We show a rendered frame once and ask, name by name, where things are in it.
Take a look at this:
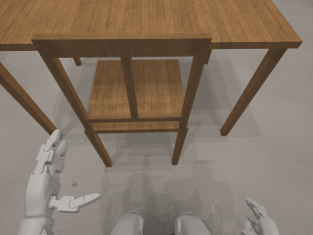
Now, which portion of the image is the robot left forearm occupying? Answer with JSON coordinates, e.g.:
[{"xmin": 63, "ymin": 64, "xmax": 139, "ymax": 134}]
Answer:
[{"xmin": 17, "ymin": 216, "xmax": 55, "ymax": 235}]

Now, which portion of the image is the robot right hand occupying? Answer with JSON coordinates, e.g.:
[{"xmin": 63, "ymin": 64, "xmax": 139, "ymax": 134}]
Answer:
[{"xmin": 242, "ymin": 198, "xmax": 280, "ymax": 235}]

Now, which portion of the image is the left robot thigh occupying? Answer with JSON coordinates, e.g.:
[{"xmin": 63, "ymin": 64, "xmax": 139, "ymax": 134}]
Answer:
[{"xmin": 111, "ymin": 213, "xmax": 144, "ymax": 235}]

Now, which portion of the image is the chair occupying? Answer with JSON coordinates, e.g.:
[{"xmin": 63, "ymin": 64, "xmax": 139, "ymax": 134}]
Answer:
[{"xmin": 30, "ymin": 33, "xmax": 212, "ymax": 167}]

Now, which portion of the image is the robot left hand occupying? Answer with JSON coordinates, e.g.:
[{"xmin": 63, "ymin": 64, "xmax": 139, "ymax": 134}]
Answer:
[{"xmin": 24, "ymin": 129, "xmax": 102, "ymax": 217}]

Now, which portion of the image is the table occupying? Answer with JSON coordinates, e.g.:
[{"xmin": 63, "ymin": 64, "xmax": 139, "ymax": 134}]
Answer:
[{"xmin": 0, "ymin": 0, "xmax": 303, "ymax": 140}]

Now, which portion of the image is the robot thigh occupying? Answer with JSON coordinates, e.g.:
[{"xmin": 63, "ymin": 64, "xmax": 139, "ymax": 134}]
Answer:
[
  {"xmin": 111, "ymin": 213, "xmax": 144, "ymax": 235},
  {"xmin": 175, "ymin": 215, "xmax": 211, "ymax": 235}
]

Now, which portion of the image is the right robot thigh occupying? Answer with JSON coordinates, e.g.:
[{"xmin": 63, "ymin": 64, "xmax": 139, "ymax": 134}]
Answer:
[{"xmin": 175, "ymin": 215, "xmax": 211, "ymax": 235}]

